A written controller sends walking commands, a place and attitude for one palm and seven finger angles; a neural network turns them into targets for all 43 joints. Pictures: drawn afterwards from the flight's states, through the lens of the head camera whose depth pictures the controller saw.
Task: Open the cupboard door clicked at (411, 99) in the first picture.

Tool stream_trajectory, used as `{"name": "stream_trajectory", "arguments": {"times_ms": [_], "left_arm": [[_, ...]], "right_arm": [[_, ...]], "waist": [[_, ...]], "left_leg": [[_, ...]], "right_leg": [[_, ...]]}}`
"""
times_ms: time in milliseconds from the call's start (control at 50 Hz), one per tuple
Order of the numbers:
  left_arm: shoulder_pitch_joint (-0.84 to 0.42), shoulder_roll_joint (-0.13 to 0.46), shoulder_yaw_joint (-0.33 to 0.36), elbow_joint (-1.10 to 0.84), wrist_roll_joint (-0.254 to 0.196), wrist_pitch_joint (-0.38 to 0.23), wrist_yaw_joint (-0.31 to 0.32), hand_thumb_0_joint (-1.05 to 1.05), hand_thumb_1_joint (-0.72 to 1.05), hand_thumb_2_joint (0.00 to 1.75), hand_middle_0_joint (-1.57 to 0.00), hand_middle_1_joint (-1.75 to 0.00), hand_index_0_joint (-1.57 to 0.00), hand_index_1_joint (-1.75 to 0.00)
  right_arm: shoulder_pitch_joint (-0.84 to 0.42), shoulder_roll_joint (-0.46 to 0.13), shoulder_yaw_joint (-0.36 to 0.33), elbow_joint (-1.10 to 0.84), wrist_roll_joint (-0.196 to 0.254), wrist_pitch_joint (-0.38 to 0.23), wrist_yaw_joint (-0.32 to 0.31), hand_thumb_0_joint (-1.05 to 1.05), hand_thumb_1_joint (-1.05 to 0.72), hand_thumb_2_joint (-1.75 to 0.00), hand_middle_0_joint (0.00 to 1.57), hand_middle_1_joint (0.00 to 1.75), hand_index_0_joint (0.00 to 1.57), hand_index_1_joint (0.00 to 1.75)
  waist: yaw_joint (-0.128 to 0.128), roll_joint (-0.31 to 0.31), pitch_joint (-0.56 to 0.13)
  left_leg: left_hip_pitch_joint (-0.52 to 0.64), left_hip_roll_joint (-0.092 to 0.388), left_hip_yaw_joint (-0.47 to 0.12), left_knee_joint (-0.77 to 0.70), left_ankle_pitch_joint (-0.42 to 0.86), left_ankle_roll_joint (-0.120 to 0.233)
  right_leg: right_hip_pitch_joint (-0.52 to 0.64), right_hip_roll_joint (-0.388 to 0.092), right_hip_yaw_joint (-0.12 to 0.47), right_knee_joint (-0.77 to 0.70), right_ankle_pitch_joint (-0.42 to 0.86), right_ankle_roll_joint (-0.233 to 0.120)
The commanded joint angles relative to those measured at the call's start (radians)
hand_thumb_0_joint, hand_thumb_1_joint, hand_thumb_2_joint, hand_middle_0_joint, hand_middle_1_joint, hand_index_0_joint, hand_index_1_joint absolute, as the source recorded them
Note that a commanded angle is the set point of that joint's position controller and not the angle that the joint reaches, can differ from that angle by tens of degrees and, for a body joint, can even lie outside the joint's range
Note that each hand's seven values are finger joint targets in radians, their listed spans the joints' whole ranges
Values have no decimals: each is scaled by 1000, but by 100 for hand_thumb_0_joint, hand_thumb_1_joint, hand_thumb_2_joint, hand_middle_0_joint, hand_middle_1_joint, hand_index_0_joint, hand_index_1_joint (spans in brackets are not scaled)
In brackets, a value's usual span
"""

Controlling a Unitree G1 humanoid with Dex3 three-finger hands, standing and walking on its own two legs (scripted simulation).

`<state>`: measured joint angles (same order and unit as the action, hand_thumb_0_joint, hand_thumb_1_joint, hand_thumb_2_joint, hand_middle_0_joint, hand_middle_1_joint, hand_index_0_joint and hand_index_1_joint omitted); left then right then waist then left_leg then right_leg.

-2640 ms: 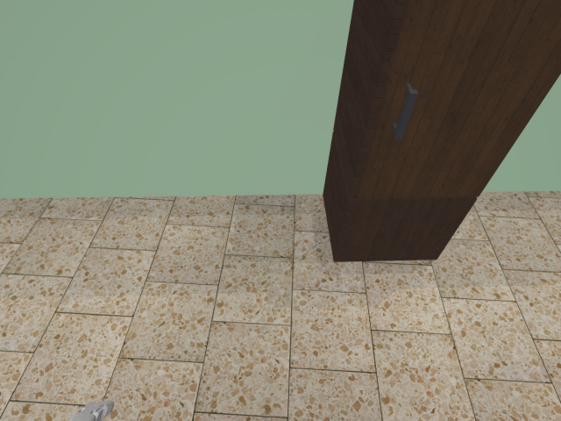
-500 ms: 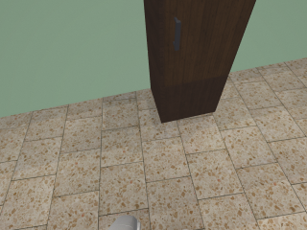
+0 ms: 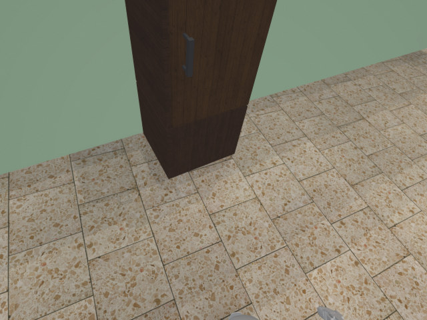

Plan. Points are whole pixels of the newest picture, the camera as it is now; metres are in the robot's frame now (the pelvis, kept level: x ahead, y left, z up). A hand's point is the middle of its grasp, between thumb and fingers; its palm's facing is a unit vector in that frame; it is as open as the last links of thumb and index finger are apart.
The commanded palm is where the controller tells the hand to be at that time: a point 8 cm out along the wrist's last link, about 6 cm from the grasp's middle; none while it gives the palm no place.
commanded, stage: walk to a spot facing it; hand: left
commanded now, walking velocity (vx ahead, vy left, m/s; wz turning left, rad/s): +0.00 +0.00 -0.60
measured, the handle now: (187, 55) +0.89 +0.17 +0.00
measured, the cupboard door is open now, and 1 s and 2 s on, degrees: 0 0 0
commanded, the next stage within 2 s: none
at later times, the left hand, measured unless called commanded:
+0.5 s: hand (140, 315) +0.15 +0.15 -0.16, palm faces -0.36 -0.91 -0.19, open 7.4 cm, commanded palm none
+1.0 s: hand out of the picture +0.12 +0.17 -0.17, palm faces -0.47 -0.86 -0.19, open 7.4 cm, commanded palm none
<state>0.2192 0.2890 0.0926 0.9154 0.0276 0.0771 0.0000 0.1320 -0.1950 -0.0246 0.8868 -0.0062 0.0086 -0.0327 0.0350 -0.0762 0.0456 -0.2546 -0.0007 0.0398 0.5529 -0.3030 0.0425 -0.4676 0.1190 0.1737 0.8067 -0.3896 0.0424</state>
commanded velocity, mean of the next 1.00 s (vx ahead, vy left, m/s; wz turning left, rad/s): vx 0.12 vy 0.00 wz -0.60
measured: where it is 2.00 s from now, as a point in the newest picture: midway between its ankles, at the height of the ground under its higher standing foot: (261, 301)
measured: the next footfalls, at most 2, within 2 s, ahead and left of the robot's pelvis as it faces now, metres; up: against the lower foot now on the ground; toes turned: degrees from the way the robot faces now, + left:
right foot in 0.56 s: -0.06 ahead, -0.12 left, +0.00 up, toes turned -28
left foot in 1.02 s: +0.16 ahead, +0.04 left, +0.00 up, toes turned -31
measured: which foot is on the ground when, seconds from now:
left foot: down 0.00-0.56, up 0.58-1.00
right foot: up 0.00-0.54, down 0.56-1.00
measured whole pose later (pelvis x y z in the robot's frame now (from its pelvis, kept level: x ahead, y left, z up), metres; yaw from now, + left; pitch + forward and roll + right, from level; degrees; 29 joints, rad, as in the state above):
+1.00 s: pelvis +0.02 +0.00 +0.00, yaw -35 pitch +0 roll -1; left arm 0.36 0.21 0.06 0.98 0.03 0.01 -0.01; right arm 0.16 -0.23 -0.06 0.89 -0.02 0.00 0.01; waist 0.07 -0.02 0.01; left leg -0.38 0.07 0.06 0.67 -0.35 -0.07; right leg -0.16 0.04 0.11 0.47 -0.32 0.00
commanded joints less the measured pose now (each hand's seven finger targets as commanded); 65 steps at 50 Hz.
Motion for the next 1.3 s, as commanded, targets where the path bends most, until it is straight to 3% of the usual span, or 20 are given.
{"name": "stream_trajectory", "arguments": {"times_ms": [0,40,240,440,500,520,540,560,580,600,660,760,920,960,980,1020,1040,1100,1160,1280], "left_arm": [[38,90,40,-69,13,-18,-28,0,90,90,-20,-30,-20,-30],[42,59,28,-60,10,-17,-36,0,90,90,-20,-30,-20,-30],[-98,26,10,-86,-3,-6,-33,0,90,90,-20,-30,-20,-30],[-141,-14,-4,-104,-4,-19,-28,0,90,90,-20,-30,-20,-30],[-64,6,3,-86,-4,-39,-18,0,90,90,-20,-30,-20,-30],[-6,66,11,-70,0,-54,-9,0,90,90,-20,-30,-20,-30],[47,176,28,-56,7,-67,8,0,90,90,-20,-30,-20,-30],[80,205,39,-47,-11,-57,21,0,90,90,-20,-30,-20,-30],[51,177,32,-54,-13,-53,26,0,90,90,-20,-30,-20,-30],[8,159,34,-69,-13,-55,29,0,90,90,-20,-30,-20,-30],[-43,97,12,-76,-15,-70,19,0,90,90,-20,-30,-20,-30],[36,115,15,-44,-8,-99,2,0,90,90,-20,-30,-20,-30],[88,127,22,-25,-1,-105,-3,0,90,90,-20,-30,-20,-30],[51,122,24,-29,-5,-101,-4,0,90,90,-20,-30,-20,-30],[28,89,19,-35,-8,-99,-6,0,90,90,-20,-30,-20,-30],[45,-11,-1,-72,-15,-101,-24,0,90,90,-20,-30,-20,-30],[17,29,7,-68,-5,-97,-26,0,90,90,-20,-30,-20,-30],[29,25,24,-16,10,-80,-53,0,90,90,-20,-30,-20,-30],[99,-31,20,19,7,-63,-52,0,90,90,-20,-30,-20,-30],[19,-57,18,-2,8,-46,-49,0,90,90,-20,-30,-20,-30]], "right_arm": [[-63,-182,-40,-108,-16,-22,-14,0,-90,-90,20,30,20,30],[-22,-162,-38,-89,-12,-29,-14,0,-90,-90,20,30,20,30],[212,-170,-58,-3,-14,-32,-16,0,-90,-90,20,30,20,30],[211,-199,-83,46,-23,-21,3,0,-90,-90,20,30,20,30],[205,-201,-83,48,-19,-16,11,0,-90,-90,20,30,20,30],[219,-179,-77,38,-10,-12,19,0,-90,-90,20,30,20,30],[197,-97,-55,-10,-9,-5,23,0,-90,-90,20,30,20,30],[125,-109,-50,-42,-13,10,14,0,-90,-90,20,30,20,30],[110,-109,-52,-41,-11,19,11,0,-90,-90,20,30,20,30],[114,-106,-48,-39,-14,25,12,0,-90,-90,20,30,20,30],[103,-131,-60,-19,-28,25,28,0,-90,-90,20,30,20,30],[53,-125,-65,-37,-30,7,40,0,-90,-90,20,30,20,30],[-27,-102,-54,-95,-14,-36,43,0,-90,-90,20,30,20,30],[73,-111,-54,-69,-12,-48,33,0,-90,-90,20,30,20,30],[181,-147,-62,-31,-10,-57,19,0,-90,-90,20,30,20,30],[358,-324,-93,8,-24,-62,7,0,-90,-90,20,30,20,30],[306,-298,-84,-8,-20,-52,11,0,-90,-90,20,30,20,30],[155,-159,-43,-26,-19,-69,5,0,-90,-90,20,30,20,30],[183,-119,-37,2,-13,-86,-1,0,-90,-90,20,30,20,30],[293,-76,-33,67,-7,-96,-6,0,-90,-90,20,30,20,30]], "waist": [[20,206,11],[13,188,-4],[-77,227,-36],[-89,258,-89],[-43,207,-137],[-12,82,-176],[9,-224,-166],[40,-190,-158],[16,-96,-116],[-3,-170,-108],[-33,-54,-37],[-11,-39,14],[12,-86,0],[-42,-63,-25],[-93,28,-69],[-147,436,-144],[-136,346,-80],[-53,225,93],[-17,227,62],[-28,208,72]], "left_leg": [[-43,295,-192,-314,110,70],[41,247,-88,-275,229,56],[249,342,-67,-244,412,97],[194,406,66,-162,418,90],[142,388,168,-3,420,8],[11,353,216,164,314,-57],[-309,202,226,381,-240,-119],[-367,151,94,530,-341,-123],[-380,167,25,592,-266,-118],[-409,170,8,603,-217,-123],[-367,162,8,591,-60,-139],[-368,137,11,485,-24,-145],[-181,59,22,131,-76,-113],[52,33,47,-42,8,-108],[253,66,25,-152,28,-100],[447,523,-484,-352,-311,27],[300,537,-492,-387,-413,49],[68,389,-222,-428,-288,-17],[98,316,-11,-381,10,-70],[203,325,113,-349,275,-51]], "right_leg": [[-107,-88,-84,475,21,33],[-143,-102,-120,489,70,42],[-152,-168,-160,279,6,57],[60,-161,-257,-40,-51,-1],[243,-153,-273,-309,139,-33],[422,-235,-172,-426,282,-70],[565,-480,188,-463,604,-164],[507,-540,210,-435,797,-250],[465,-497,119,-436,713,-260],[453,-440,126,-470,569,-229],[349,-349,62,-528,288,-193],[310,-330,137,-586,49,-217],[274,-312,214,-526,98,-226],[156,-264,179,-440,94,-184],[54,-200,120,-319,88,-143],[-271,-49,-141,215,-203,-43],[-254,-127,-103,308,-161,-48],[-207,-181,-147,415,56,-35],[-196,-176,-161,463,196,-18],[-322,-199,-184,442,280,3]]}}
